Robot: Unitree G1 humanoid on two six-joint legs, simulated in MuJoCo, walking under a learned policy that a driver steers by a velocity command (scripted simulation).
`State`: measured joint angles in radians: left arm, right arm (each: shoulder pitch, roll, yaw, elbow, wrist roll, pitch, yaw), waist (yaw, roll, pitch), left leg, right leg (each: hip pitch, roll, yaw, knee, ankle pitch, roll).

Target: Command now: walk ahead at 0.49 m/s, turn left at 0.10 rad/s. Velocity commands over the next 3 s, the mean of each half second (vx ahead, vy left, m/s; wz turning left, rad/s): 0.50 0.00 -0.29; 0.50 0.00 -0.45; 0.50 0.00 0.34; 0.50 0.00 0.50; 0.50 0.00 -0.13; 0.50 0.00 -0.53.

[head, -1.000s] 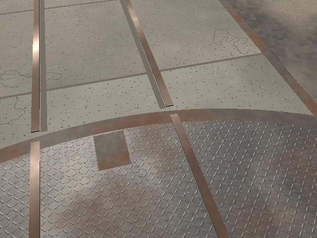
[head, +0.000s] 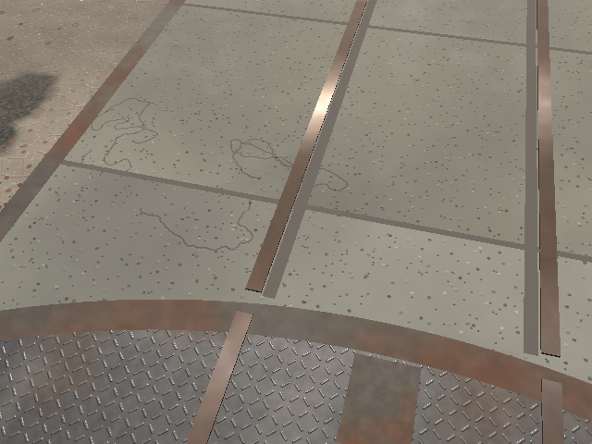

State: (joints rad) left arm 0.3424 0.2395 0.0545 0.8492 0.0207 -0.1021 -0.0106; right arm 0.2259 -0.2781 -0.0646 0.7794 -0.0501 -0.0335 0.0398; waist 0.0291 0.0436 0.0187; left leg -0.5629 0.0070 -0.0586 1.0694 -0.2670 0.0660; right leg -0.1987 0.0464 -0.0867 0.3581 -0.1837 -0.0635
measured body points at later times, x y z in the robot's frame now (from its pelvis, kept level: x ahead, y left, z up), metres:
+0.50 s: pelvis +0.25 +0.03 +0.00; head +0.27 +0.04 +0.45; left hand +0.41 +0.27 -0.12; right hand +0.22 -0.24 -0.12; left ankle +0.23 +0.12 -0.74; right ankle +0.27 -0.11 -0.66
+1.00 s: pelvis +0.48 -0.12 +0.00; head +0.50 -0.14 +0.45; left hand +0.65 +0.10 -0.12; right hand +0.46 -0.39 -0.13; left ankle +0.61 +0.01 -0.66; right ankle +0.45 -0.14 -0.74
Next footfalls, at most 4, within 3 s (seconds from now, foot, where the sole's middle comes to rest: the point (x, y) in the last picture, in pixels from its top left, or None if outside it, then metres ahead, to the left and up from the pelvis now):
0.24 left None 0.27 0.12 -0.78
0.74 right None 0.49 -0.16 -0.78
1.34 left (392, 312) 0.83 -0.17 -0.78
1.84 right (460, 231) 1.10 -0.38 -0.78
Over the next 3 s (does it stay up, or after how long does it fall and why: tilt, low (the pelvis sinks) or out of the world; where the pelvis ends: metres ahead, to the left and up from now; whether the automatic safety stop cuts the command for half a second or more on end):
stays up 1.50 -0.33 -0.01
